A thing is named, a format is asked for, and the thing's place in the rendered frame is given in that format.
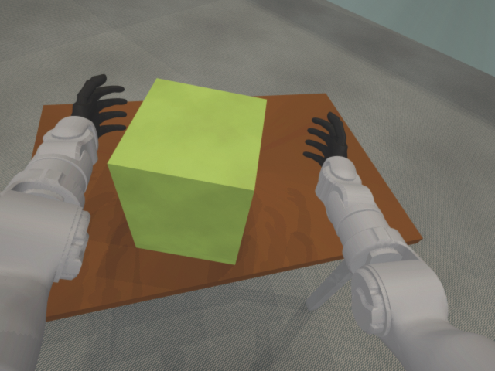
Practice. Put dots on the carton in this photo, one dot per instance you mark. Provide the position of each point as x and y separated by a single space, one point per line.
186 167

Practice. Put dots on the table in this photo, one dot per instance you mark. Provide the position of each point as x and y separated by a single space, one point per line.
287 226

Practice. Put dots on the left robot upper arm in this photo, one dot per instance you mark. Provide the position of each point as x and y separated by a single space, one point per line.
41 241

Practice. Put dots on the right robot upper arm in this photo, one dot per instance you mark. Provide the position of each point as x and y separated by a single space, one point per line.
402 302

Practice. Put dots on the robot left forearm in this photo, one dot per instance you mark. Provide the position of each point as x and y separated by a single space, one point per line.
63 163

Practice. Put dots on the right robot hand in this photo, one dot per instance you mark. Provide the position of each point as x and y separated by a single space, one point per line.
335 140

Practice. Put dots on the left robot hand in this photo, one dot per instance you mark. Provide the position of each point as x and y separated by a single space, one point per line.
88 104

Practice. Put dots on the robot right forearm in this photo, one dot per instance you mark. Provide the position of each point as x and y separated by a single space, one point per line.
363 231

